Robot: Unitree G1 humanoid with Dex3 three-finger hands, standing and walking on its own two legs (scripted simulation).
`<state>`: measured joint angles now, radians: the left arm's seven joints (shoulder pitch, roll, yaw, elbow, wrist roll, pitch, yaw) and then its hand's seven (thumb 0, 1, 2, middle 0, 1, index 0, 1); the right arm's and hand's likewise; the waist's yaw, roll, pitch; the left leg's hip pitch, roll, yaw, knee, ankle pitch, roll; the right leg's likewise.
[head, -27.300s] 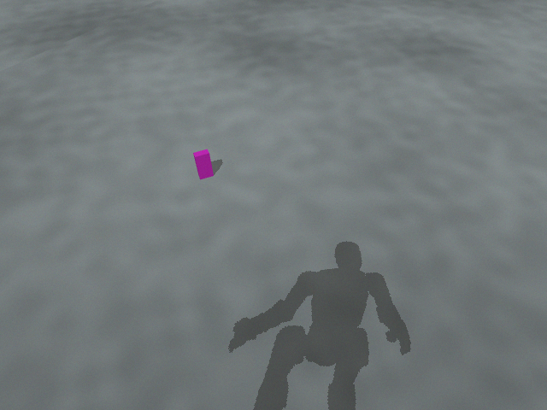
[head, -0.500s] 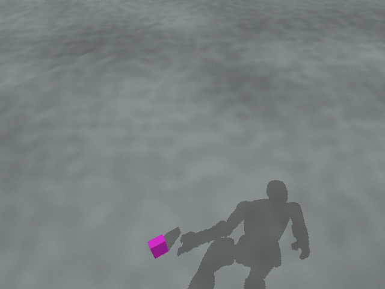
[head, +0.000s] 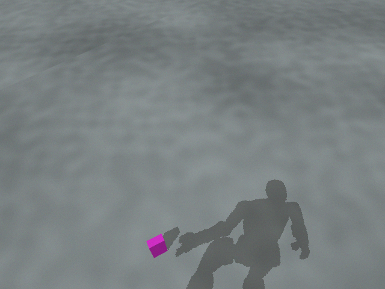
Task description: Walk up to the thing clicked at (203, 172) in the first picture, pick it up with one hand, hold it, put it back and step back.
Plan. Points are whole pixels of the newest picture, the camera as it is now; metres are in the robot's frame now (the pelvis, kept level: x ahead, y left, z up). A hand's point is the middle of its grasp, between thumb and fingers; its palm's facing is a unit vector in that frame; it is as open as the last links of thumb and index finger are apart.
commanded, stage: step back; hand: left
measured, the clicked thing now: (157, 246) +0.40 +0.21 -0.70
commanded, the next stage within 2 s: none
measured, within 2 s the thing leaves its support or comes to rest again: neither
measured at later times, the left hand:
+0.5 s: hand out of the picture +0.07 +0.31 -0.18, palm faces -0.04 -0.93 -0.38, open 7.4 cm
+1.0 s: hand out of the picture -0.07 +0.31 -0.16, palm faces +0.01 -0.91 -0.41, open 7.4 cm
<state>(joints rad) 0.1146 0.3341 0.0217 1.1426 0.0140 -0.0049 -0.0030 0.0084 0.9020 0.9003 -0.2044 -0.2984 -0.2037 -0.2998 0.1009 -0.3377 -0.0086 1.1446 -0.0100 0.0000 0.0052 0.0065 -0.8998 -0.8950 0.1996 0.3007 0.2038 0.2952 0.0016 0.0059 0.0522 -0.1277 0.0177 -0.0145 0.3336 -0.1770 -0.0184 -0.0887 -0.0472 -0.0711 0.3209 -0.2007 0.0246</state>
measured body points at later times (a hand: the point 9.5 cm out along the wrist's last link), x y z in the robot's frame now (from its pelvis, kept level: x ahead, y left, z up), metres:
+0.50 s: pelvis -0.08 +0.04 -0.02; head +0.00 +0.06 +0.42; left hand +0.07 +0.35 -0.16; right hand -0.02 -0.27 -0.14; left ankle -0.05 +0.14 -0.75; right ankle -0.11 -0.10 -0.68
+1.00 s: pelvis -0.19 +0.04 -0.03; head -0.13 +0.04 +0.41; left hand -0.07 +0.36 -0.13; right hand -0.09 -0.28 -0.15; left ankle -0.20 +0.16 -0.75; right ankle -0.13 -0.09 -0.75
